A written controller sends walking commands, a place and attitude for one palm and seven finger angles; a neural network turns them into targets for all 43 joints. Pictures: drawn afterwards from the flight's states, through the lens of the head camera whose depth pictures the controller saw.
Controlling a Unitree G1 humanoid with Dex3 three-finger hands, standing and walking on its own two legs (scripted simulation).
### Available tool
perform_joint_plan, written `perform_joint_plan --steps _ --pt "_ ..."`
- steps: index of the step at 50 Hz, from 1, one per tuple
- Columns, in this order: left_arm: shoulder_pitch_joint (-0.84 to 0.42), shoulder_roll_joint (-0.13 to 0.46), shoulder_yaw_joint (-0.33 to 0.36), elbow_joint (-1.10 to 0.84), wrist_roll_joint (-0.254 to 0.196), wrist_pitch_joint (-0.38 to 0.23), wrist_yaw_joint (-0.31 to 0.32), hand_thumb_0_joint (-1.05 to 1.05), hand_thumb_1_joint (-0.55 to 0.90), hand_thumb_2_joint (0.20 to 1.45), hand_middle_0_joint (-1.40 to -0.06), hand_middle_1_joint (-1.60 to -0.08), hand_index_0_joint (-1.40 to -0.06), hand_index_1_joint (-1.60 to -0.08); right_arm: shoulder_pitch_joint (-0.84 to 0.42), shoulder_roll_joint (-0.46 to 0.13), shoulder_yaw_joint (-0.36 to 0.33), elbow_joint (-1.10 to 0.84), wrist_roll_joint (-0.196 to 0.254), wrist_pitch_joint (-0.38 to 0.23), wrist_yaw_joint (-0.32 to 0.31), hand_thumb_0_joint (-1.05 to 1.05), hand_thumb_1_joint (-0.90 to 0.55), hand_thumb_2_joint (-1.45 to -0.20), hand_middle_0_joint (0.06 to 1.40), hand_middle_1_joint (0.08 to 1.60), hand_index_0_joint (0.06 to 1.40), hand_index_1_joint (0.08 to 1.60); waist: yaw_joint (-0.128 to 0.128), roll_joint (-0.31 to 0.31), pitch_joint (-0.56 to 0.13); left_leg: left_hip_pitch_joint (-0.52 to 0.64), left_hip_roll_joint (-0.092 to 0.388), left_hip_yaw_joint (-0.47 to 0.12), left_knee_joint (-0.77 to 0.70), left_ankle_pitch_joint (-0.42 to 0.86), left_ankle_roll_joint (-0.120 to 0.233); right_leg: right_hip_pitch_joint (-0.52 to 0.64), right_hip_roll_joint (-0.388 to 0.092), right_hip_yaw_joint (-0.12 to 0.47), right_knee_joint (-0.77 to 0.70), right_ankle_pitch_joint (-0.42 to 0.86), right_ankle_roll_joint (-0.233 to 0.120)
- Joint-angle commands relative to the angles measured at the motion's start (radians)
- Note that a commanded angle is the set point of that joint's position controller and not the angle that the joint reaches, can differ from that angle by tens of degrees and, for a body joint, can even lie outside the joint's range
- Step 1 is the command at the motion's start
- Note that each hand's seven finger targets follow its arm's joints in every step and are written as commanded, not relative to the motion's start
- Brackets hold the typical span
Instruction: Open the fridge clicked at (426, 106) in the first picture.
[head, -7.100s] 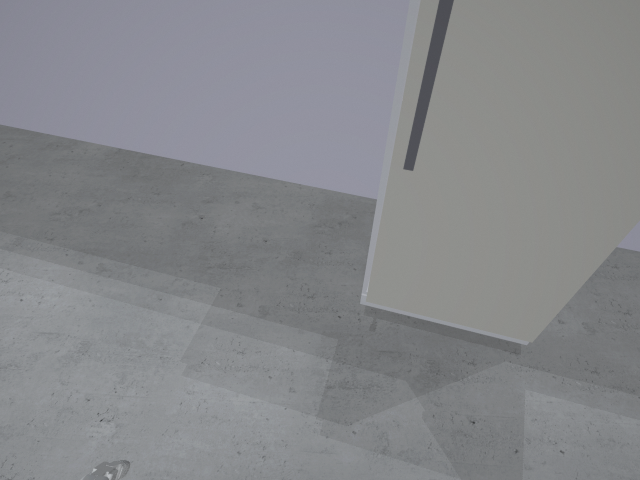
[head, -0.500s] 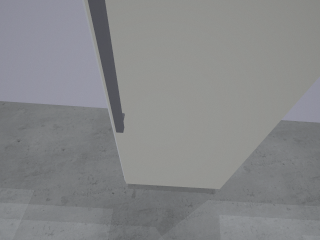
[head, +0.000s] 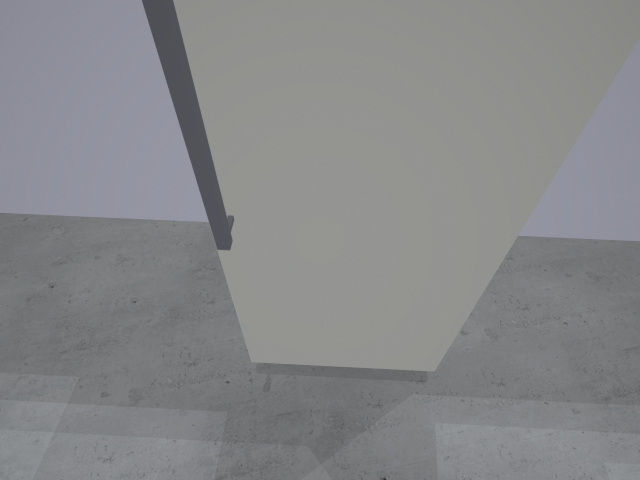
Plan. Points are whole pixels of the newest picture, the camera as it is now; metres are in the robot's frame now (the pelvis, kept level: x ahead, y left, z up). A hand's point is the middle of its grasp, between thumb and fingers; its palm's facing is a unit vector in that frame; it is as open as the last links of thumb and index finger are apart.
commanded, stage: come to a stop and stand still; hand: left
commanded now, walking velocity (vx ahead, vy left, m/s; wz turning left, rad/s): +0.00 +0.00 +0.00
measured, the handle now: (194, 107) +0.50 +0.20 +0.21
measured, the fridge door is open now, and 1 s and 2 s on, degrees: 0 0 0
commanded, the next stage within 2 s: look again from close up in 1.18 s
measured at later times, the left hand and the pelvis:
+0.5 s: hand out of the picture -0.06 +0.16 -0.17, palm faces +0.06 -0.99 -0.14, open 7.4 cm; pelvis -0.04 +0.00 +0.01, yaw +0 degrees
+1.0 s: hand out of the picture -0.02 +0.24 -0.16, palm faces +0.05 -0.98 -0.22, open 7.4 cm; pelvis -0.04 +0.06 +0.01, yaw +0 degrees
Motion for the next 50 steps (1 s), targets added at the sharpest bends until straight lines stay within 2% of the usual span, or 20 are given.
perform_joint_plan --steps 1,3,6,8,10,14,18,28,29,30,31,32,33,34,36,38,40,41,46,50 --pt "0.043 0.078 0.010 -0.021 -0.016 -0.014 0.001 0.000 0.900 0.900 -0.200 -0.300 -0.200 -0.300 0.082 -0.064 0.014 0.000 -0.009 -0.036 -0.006 0.000 -0.900 -0.900 0.200 0.300 0.200 0.300 0.012 0.083 -0.045 0.062 0.106 -0.080 -0.131 0.363 0.044 0.065 -0.135 0.168 -0.143 0.254 0.039" --pt "0.031 0.099 0.008 0.010 -0.019 -0.014 -0.003 0.000 0.900 0.900 -0.200 -0.300 -0.200 -0.300 0.065 -0.054 0.024 0.017 -0.006 -0.038 -0.010 0.000 -0.900 -0.900 0.200 0.300 0.200 0.300 0.013 0.147 -0.046 0.023 0.093 -0.072 -0.149 0.320 0.039 0.132 -0.144 0.154 -0.154 0.262 0.050" --pt "0.041 0.099 0.000 0.037 -0.016 -0.013 -0.007 0.000 0.900 0.900 -0.200 -0.300 -0.200 -0.300 0.082 -0.047 0.031 0.027 -0.004 -0.033 -0.009 0.000 -0.900 -0.900 0.200 0.300 0.200 0.300 0.013 0.067 0.009 -0.032 0.073 -0.060 -0.185 0.141 0.024 0.143 -0.150 0.168 -0.216 0.163 0.044" --pt "0.039 0.099 -0.001 0.046 -0.016 -0.007 -0.009 0.000 0.900 0.900 -0.200 -0.300 -0.200 -0.300 0.108 -0.042 0.032 0.037 -0.007 -0.025 -0.006 0.000 -0.900 -0.900 0.200 0.300 0.200 0.300 0.008 0.016 0.076 -0.054 0.051 -0.050 -0.200 0.032 0.023 0.085 -0.150 0.186 -0.281 -0.036 0.041" --pt "0.043 0.095 -0.003 0.052 -0.013 -0.004 -0.009 0.000 0.900 0.900 -0.200 -0.300 -0.200 -0.300 0.138 -0.034 0.035 0.047 -0.010 -0.020 -0.004 0.000 -0.900 -0.900 0.200 0.300 0.200 0.300 0.003 -0.031 0.120 -0.050 0.041 -0.041 -0.199 0.019 0.027 0.037 -0.149 0.193 -0.316 -0.119 0.041" --pt "0.053 0.090 0.003 0.052 -0.015 -0.002 -0.008 0.000 0.900 0.900 -0.200 -0.300 -0.200 -0.300 0.203 -0.026 0.036 0.059 -0.014 -0.017 0.000 0.000 -0.900 -0.900 0.200 0.300 0.200 0.300 -0.008 -0.058 0.113 -0.050 0.019 -0.031 -0.172 0.000 0.031 -0.003 -0.156 0.204 -0.346 -0.222 0.042" --pt "0.071 0.080 0.004 0.054 -0.016 -0.005 -0.006 0.000 0.900 0.900 -0.200 -0.300 -0.200 -0.300 0.238 -0.011 0.037 0.067 -0.015 -0.020 0.001 0.000 -0.900 -0.900 0.200 0.300 0.200 0.300 -0.007 -0.030 0.085 -0.064 0.017 -0.031 -0.171 -0.006 0.032 0.007 -0.153 0.196 -0.332 -0.211 0.040" --pt "0.114 0.040 0.001 0.071 -0.017 -0.009 -0.004 0.000 0.900 0.900 -0.200 -0.300 -0.200 -0.300 0.277 0.015 0.040 0.074 -0.013 -0.035 -0.005 0.000 -0.900 -0.900 0.200 0.300 0.200 0.300 0.005 0.015 0.092 -0.132 0.032 -0.067 -0.210 -0.022 0.039 0.044 -0.139 0.166 -0.264 -0.116 0.033" --pt "0.177 0.081 -0.016 0.089 -0.008 -0.025 0.036 0.000 0.900 0.900 -0.200 -0.300 -0.200 -0.300 0.102 -0.063 0.024 0.016 -0.006 -0.040 0.009 0.000 -0.900 -0.900 0.200 0.300 0.200 0.300 0.047 0.104 0.133 -0.141 0.024 0.025 0.009 -0.017 -0.009 -0.007 -0.187 0.226 -0.271 0.110 0.081" --pt "0.167 0.124 -0.012 0.085 -0.007 -0.054 0.029 0.000 0.900 0.900 -0.200 -0.300 -0.200 -0.300 0.166 -0.010 0.042 -0.018 -0.001 -0.048 0.009 0.000 -0.900 -0.900 0.200 0.300 0.200 0.300 -0.023 0.040 0.012 -0.085 0.004 -0.020 0.036 0.059 -0.007 0.062 -0.279 0.266 -0.242 0.456 0.029" --pt "0.133 0.119 -0.003 0.059 -0.009 -0.053 0.022 0.000 0.900 0.900 -0.200 -0.300 -0.200 -0.300 0.259 0.021 0.036 -0.005 -0.003 -0.045 0.002 0.000 -0.900 -0.900 0.200 0.300 0.200 0.300 -0.045 0.047 -0.091 -0.023 -0.005 -0.025 0.035 -0.017 0.002 0.097 -0.304 0.255 -0.215 0.343 -0.009" --pt "0.107 0.111 0.000 0.047 -0.007 -0.050 0.019 0.000 0.900 0.900 -0.200 -0.300 -0.200 -0.300 0.276 0.018 0.035 0.003 -0.003 -0.046 0.003 0.000 -0.900 -0.900 0.200 0.300 0.200 0.300 -0.049 0.010 -0.135 -0.009 -0.006 -0.017 -0.001 0.030 0.005 0.099 -0.269 0.223 -0.202 0.271 -0.030" --pt "0.086 0.098 -0.003 0.040 -0.010 -0.047 0.018 0.000 0.900 0.900 -0.200 -0.300 -0.200 -0.300 0.276 0.002 0.035 0.008 -0.004 -0.046 0.005 0.000 -0.900 -0.900 0.200 0.300 0.200 0.300 -0.049 -0.048 -0.122 -0.004 0.001 -0.026 -0.018 0.058 0.011 0.069 -0.241 0.200 -0.212 0.119 -0.025" --pt "0.075 0.082 -0.004 0.034 -0.012 -0.039 0.015 0.000 0.900 0.900 -0.200 -0.300 -0.200 -0.300 0.271 -0.007 0.032 0.003 -0.006 -0.044 0.005 0.000 -0.900 -0.900 0.200 0.300 0.200 0.300 -0.048 -0.066 -0.067 -0.005 0.004 -0.037 -0.032 0.066 0.017 0.004 -0.218 0.189 -0.225 -0.026 -0.014" --pt "0.065 0.063 -0.004 0.025 -0.010 -0.026 0.013 0.000 0.900 0.900 -0.200 -0.300 -0.200 -0.300 0.260 -0.017 0.030 -0.008 -0.012 -0.046 0.006 0.000 -0.900 -0.900 0.200 0.300 0.200 0.300 -0.042 -0.007 0.038 -0.062 0.022 -0.073 -0.088 0.069 0.029 -0.067 -0.177 0.161 -0.188 -0.091 0.007" --pt "0.086 0.049 -0.007 0.019 -0.010 -0.018 0.011 0.000 0.900 0.900 -0.200 -0.300 -0.200 -0.300 0.236 -0.042 0.028 -0.027 -0.014 -0.046 0.004 0.000 -0.900 -0.900 0.200 0.300 0.200 0.300 -0.024 0.025 0.108 -0.181 0.052 -0.133 -0.177 -0.034 0.049 -0.039 -0.135 0.141 -0.147 -0.079 0.027" --pt "0.111 0.044 -0.008 0.016 -0.005 -0.014 0.009 0.000 0.900 0.900 -0.200 -0.300 -0.200 -0.300 0.210 -0.060 0.024 -0.046 -0.014 -0.051 0.003 0.000 -0.900 -0.900 0.200 0.300 0.200 0.300 -0.007 0.076 0.111 -0.235 0.071 -0.167 -0.237 -0.082 0.057 0.022 -0.119 0.115 -0.099 0.016 0.033" --pt "0.119 0.043 -0.009 0.016 -0.006 -0.014 0.008 0.000 0.900 0.900 -0.200 -0.300 -0.200 -0.300 0.197 -0.066 0.025 -0.054 -0.012 -0.055 0.003 0.000 -0.900 -0.900 0.200 0.300 0.200 0.300 -0.001 0.076 0.106 -0.244 0.076 -0.178 -0.255 -0.084 0.060 0.050 -0.116 0.109 -0.088 0.055 0.037" --pt "0.113 0.054 -0.009 -0.001 -0.005 -0.013 0.004 0.000 0.900 0.900 -0.200 -0.300 -0.200 -0.300 0.182 -0.094 0.021 -0.060 -0.009 -0.060 0.002 0.000 -0.900 -0.900 0.200 0.300 0.200 0.300 -0.001 0.003 0.109 -0.216 0.072 -0.174 -0.278 -0.068 0.064 0.066 -0.123 0.109 -0.102 0.096 0.043" --pt "0.111 0.065 -0.008 -0.016 -0.004 -0.012 0.003 0.000 0.900 0.900 -0.200 -0.300 -0.200 -0.300 0.174 -0.108 0.019 -0.065 -0.010 -0.058 0.004 0.000 -0.900 -0.900 0.200 0.300 0.200 0.300 -0.003 -0.005 0.095 -0.189 0.070 -0.170 -0.289 -0.073 0.063 0.072 -0.127 0.110 -0.115 0.095 0.044"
